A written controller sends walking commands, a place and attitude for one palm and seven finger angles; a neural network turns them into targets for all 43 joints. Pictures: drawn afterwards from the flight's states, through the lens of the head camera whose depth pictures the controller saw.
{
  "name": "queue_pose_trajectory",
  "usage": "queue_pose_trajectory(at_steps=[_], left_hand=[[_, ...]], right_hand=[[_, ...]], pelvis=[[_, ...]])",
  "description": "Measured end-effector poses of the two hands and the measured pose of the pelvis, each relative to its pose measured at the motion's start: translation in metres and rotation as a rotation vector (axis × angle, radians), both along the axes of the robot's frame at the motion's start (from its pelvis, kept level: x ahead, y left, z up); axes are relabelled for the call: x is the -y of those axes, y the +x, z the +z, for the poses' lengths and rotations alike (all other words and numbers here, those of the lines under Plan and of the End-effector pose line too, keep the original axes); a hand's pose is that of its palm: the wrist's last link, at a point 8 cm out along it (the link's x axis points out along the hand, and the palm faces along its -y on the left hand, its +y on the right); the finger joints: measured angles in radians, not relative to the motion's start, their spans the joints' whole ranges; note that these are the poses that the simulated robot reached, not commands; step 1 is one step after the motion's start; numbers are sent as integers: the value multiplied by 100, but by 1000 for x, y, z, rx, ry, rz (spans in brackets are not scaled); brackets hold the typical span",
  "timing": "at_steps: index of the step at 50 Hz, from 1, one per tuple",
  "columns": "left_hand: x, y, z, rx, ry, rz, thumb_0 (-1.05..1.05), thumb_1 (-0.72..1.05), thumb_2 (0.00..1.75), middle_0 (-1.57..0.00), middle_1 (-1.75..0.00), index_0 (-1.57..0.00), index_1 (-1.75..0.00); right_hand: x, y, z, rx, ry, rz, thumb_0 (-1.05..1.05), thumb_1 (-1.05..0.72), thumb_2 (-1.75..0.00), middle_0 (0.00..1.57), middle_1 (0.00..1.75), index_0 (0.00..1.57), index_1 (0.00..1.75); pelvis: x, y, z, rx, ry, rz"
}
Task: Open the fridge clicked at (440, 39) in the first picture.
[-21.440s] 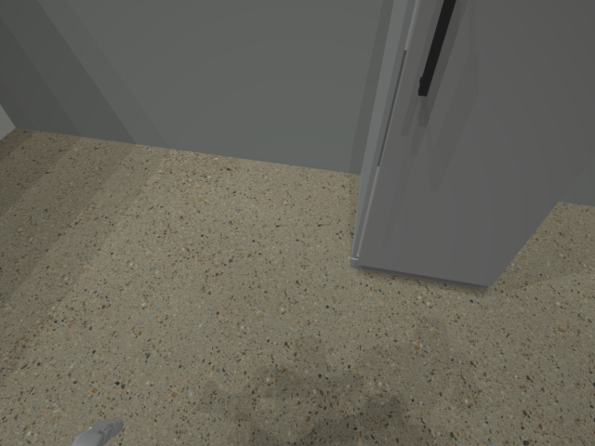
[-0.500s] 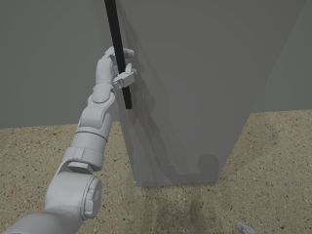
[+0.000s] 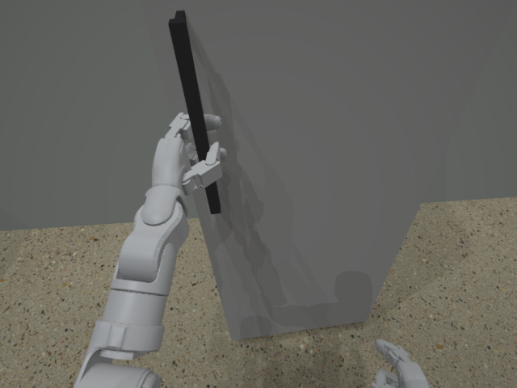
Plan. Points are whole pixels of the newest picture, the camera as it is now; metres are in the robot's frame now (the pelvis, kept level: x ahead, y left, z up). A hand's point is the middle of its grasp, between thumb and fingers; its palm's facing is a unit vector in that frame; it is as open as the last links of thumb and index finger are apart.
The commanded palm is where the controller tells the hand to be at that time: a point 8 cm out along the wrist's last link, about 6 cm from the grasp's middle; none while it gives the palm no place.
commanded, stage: walk backward, drawing the door open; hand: left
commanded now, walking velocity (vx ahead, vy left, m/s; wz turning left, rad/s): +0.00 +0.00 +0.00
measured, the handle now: (201, 130) +0.43 +0.11 +0.22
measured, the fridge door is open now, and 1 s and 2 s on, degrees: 4 39 73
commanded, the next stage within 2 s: stop walking and hold the door back in 1.98 s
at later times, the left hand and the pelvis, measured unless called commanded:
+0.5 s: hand (243, 238) +0.25 +0.03 +0.19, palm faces -0.02 -0.97 -0.23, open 6.9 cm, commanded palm +0.22 +0.08 +0.19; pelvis -0.04 -0.05 -0.01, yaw +4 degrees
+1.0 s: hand (338, 328) +0.15 -0.07 +0.18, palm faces +0.19 -0.94 -0.27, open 7.4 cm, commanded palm +0.12 -0.03 +0.18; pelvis -0.12 -0.23 -0.02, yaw +23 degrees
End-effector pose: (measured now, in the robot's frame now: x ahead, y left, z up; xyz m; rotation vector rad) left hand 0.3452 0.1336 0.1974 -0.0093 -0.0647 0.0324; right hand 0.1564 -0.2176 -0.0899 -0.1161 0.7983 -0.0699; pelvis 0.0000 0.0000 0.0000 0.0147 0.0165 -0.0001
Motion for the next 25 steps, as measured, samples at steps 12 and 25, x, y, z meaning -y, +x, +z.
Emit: queue_pose_trajectory(at_steps=[12, 25], left_hand=[[18, -64, -3, 207, 164, -138, -1, 67, 76, -39, -139, -28, -130], [47, -113, -6, 279, 245, -88, -5, 67, 76, -46, -140, -19, -126]], right_hand=[[-2, 51, 12, 82, -28, 59, 1, -90, -90, 20, 30, 20, 30], [14, -10, -20, -15, 72, 74, 1, -90, -90, 20, 30, 20, 30]], pelvis=[[6, -2, -5, -21, -14, 42], [49, -39, -10, 5, 25, 78]])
